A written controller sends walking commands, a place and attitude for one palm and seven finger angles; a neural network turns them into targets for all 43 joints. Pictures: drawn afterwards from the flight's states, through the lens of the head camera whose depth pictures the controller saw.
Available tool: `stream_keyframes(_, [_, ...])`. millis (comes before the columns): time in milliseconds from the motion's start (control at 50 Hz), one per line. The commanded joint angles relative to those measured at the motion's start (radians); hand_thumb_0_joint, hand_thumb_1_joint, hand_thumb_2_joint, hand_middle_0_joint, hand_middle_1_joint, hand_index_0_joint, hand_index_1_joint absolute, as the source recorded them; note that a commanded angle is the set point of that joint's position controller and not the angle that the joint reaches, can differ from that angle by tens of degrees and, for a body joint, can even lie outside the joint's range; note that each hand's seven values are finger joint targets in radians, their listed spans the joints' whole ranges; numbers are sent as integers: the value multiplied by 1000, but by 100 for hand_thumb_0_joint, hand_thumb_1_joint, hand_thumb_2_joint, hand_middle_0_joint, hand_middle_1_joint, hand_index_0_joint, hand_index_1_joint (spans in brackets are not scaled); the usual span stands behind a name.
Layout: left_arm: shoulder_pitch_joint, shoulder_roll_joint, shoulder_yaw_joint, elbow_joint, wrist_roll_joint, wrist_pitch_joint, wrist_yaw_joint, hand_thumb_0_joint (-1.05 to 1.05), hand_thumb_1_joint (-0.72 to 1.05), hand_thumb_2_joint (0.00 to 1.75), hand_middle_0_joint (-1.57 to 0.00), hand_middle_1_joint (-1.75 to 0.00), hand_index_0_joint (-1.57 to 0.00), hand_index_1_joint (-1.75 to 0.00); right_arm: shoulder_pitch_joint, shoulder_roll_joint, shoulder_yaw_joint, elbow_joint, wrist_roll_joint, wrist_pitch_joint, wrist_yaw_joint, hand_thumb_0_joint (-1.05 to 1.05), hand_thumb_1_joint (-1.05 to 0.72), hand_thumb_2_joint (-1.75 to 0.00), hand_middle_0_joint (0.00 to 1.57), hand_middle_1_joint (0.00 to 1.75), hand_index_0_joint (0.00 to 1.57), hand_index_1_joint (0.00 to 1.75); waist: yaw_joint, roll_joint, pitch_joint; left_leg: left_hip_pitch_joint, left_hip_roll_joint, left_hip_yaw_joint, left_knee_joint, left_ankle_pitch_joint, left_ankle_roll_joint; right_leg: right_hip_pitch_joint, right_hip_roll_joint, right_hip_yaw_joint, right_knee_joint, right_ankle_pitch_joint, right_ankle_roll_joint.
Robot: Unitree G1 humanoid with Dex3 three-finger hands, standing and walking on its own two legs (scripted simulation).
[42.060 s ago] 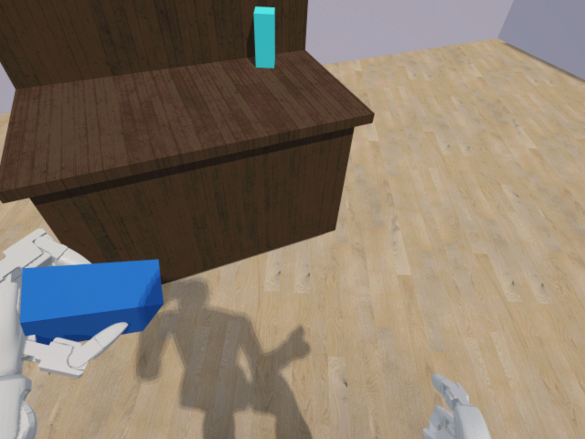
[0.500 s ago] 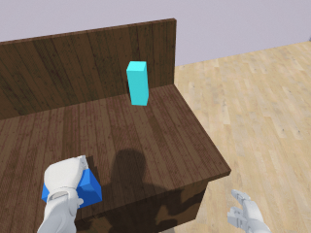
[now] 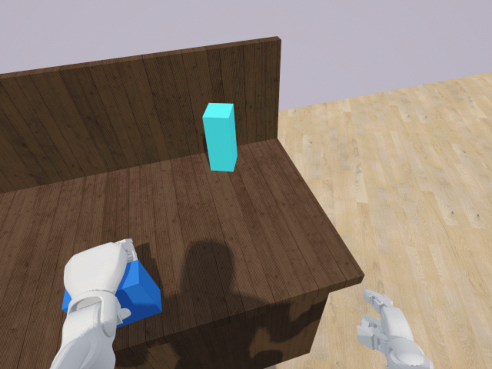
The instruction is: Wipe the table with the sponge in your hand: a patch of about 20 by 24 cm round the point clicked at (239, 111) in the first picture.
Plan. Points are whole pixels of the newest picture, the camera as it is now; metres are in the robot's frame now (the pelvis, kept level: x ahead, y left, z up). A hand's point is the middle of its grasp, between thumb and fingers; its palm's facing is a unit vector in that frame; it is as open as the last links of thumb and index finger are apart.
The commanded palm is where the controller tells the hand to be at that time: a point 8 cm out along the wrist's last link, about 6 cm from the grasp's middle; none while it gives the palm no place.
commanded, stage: lift the sponge slowly off the table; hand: left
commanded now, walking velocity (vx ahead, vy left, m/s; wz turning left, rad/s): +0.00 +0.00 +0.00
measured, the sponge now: (120, 302) +0.21 +0.27 -0.03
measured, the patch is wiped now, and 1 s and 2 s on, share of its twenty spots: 1.00 1.00 1.00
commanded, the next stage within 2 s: bring the sponge back beside the body in 1.24 s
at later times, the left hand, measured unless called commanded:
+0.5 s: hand (113, 270) +0.23 +0.27 +0.05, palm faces +0.00 -0.15 -0.99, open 9.2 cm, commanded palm +0.20 +0.26 +0.12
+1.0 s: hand (116, 257) +0.24 +0.25 +0.08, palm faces +0.04 -0.15 -0.99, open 9.2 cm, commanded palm +0.20 +0.26 +0.16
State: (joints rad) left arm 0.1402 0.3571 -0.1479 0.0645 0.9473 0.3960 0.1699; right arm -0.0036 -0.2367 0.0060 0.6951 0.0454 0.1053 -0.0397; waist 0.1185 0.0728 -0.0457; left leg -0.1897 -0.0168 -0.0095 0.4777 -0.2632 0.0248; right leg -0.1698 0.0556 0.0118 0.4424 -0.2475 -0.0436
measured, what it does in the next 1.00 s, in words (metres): stands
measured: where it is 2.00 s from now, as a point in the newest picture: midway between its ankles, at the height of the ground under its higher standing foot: outside the picture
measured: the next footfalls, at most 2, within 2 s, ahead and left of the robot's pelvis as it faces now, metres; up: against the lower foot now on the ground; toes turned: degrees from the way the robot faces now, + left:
none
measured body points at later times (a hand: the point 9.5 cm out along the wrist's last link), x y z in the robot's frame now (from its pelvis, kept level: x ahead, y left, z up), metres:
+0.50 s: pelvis +0.00 +0.00 +0.00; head -0.02 -0.03 +0.45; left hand +0.23 +0.27 +0.11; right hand +0.25 -0.20 -0.08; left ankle +0.00 +0.10 -0.74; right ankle -0.01 -0.10 -0.74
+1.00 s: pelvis +0.00 +0.00 +0.00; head -0.03 -0.04 +0.45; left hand +0.23 +0.26 +0.14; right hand +0.26 -0.20 -0.07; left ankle +0.00 +0.10 -0.74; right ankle -0.01 -0.10 -0.74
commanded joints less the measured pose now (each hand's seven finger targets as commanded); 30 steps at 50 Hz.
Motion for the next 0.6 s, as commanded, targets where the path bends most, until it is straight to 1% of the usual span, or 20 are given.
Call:
stream_keyframes(0, [-229, 177, 96, -225, 39, -6, 21, 0, 10, 130, -120, -160, -120, -160, -223, -109, -24, -177, 1, -54, -1, 0, -90, -90, 20, 30, 20, 30, -6, -29, -150, 67, -20, -63, -54, 237, 24, 32, -13, 95, -75, 229, -47])
stream_keyframes(20, [-224, 181, 102, -246, 36, -6, 17, 0, 10, 130, -120, -160, -120, -160, -227, -110, -25, -181, 2, -55, 0, 0, -90, -90, 20, 30, 20, 30, -1, 2, -145, 77, -19, -70, -61, 237, 24, 33, -9, 102, -79, 211, -51])
stream_keyframes(40, [-212, 167, 88, -249, 31, -6, 12, 0, 10, 130, -120, -160, -120, -160, -218, -108, -24, -188, 2, -54, 1, 0, -90, -90, 20, 30, 20, 30, -2, -11, -154, 71, -17, -66, -63, 231, 28, 43, -9, 83, -77, 205, -48])
stream_keyframes(60, [-237, 194, 108, -250, 35, -9, 9, 0, 10, 130, -120, -160, -120, -160, -224, -109, -21, -183, 2, -56, -1, 0, -90, -90, 20, 30, 20, 30, -2, -24, -151, 73, -18, -69, -63, 236, 27, 43, -11, 93, -80, 216, -48])
stream_keyframes(80, [-239, 183, 99, -246, 33, -11, 5, 0, 10, 130, -120, -160, -120, -160, -221, -110, -23, -183, 0, -55, -4, 0, -90, -90, 20, 30, 20, 30, -7, -38, -155, 76, -19, -63, -60, 233, 29, 44, -12, 94, -84, 219, -45])
stream_keyframes(120, [-252, 243, 157, -254, 35, -15, 5, 0, 10, 130, -120, -160, -120, -160, -223, -116, -21, -177, -2, -54, -6, 0, -90, -90, 20, 30, 20, 30, 4, -32, -148, 81, -18, -73, -72, 228, 26, 53, -10, 109, -93, 201, -49])
stream_keyframes(140, [-255, 205, 120, -261, 37, -16, 3, 0, 10, 130, -120, -160, -120, -160, -222, -110, -21, -184, 0, -53, -6, 0, -90, -90, 20, 30, 20, 30, -2, -17, -150, 76, -17, -66, -74, 219, 28, 51, -10, 90, -92, 181, -47])
stream_keyframes(180, [-285, 196, 106, -265, 41, -19, 1, 0, 10, 130, -120, -160, -120, -160, -226, -109, -20, -182, -1, -60, -8, 0, -90, -90, 20, 30, 20, 30, -3, -5, -141, 86, -17, -68, -76, 225, 27, 43, -10, 90, -99, 184, -49])
stream_keyframes(220, [-291, 244, 150, -295, 42, -23, 3, 0, 10, 130, -120, -160, -120, -160, -231, -113, -21, -177, -1, -62, -8, 0, -90, -90, 20, 30, 20, 30, 6, 20, -169, 103, -17, -76, -84, 237, 24, 66, -6, 106, -98, 188, -54])
stream_keyframes(240, [-275, 200, 112, -303, 35, -23, -1, 0, 10, 130, -120, -160, -120, -160, -227, -108, -21, -189, -1, -63, -8, 0, -90, -90, 20, 30, 20, 30, 2, 21, -177, 101, -17, -67, -78, 247, 29, 75, -9, 85, -91, 209, -51])
stream_keyframes(260, [-268, 217, 128, -298, 38, -23, -2, 0, 10, 130, -120, -160, -120, -160, -229, -106, -20, -181, 0, -65, -6, 0, -90, -90, 20, 30, 20, 30, 5, -1, -181, 105, -17, -73, -79, 260, 26, 78, -10, 94, -93, 226, -51])
stream_keyframes(280, [-249, 193, 107, -293, 32, -17, -7, 0, 10, 130, -120, -160, -120, -160, -231, -109, -20, -183, 1, -63, -5, 0, -90, -90, 20, 30, 20, 30, 1, 3, -163, 104, -15, -69, -80, 262, 25, 70, -11, 88, -97, 229, -50])
stream_keyframes(300, [-262, 200, 111, -282, 34, -10, -11, 0, 10, 130, -120, -160, -120, -160, -233, -110, -18, -176, 1, -61, -3, 0, -90, -90, 20, 30, 20, 30, -1, -21, -155, 104, -15, -73, -82, 266, 23, 65, -11, 91, -101, 232, -49])
stream_keyframes(340, [-256, 184, 97, -292, 22, 2, -22, 0, 10, 130, -120, -160, -120, -160, -233, -112, -19, -186, 4, -58, -3, 0, -90, -90, 20, 30, 20, 30, -2, -20, -143, 95, -10, -71, -95, 239, 26, 66, -9, 80, -105, 187, -48])
stream_keyframes(380, [-264, 183, 89, -288, 22, 14, -32, 0, 10, 130, -120, -160, -120, -160, -242, -113, -15, -185, 5, -59, -1, 0, -90, -90, 20, 30, 20, 30, -1, -29, -143, 101, -12, -71, -95, 252, 25, 69, -12, 82, -109, 207, -46])
stream_keyframes(460, [-313, 219, 107, -311, 33, 25, -43, 0, 10, 130, -120, -160, -120, -160, -255, -112, -7, -185, 6, -56, -4, 0, -90, -90, 20, 30, 20, 30, 2, -26, -158, 107, -10, -76, -105, 250, 25, 84, -14, 83, -109, 193, -46])
stream_keyframes(480, [-315, 203, 93, -301, 29, 27, -46, 0, 10, 130, -120, -160, -120, -160, -251, -112, -8, -185, 4, -55, -6, 0, -90, -90, 20, 30, 20, 30, -2, -43, -151, 108, -11, -69, -102, 251, 28, 83, -14, 83, -113, 200, -44])
stream_keyframes(520, [-330, 265, 148, -337, 36, 22, -45, 0, 10, 130, -120, -160, -120, -160, -260, -118, -7, -182, 2, -56, -5, 0, -90, -90, 20, 30, 20, 30, 10, -13, -168, 121, -13, -80, -105, 264, 26, 105, -11, 106, -112, 220, -51])
stream_keyframes(540, [-289, 238, 133, -341, 30, 22, -46, 0, 10, 130, -120, -160, -120, -160, -251, -111, -10, -189, 3, -56, -5, 0, -90, -90, 20, 30, 20, 30, 12, -12, -184, 119, -14, -70, -97, 278, 30, 121, -14, 88, -103, 241, -49])
stream_keyframes(580, [-293, 260, 154, -335, 28, 24, -48, 0, 10, 130, -120, -160, -120, -160, -255, -115, -6, -181, 3, -55, -4, 0, -90, -90, 20, 30, 20, 30, 11, -18, -187, 122, -15, -71, -96, 298, 25, 130, -17, 97, -103, 286, -49])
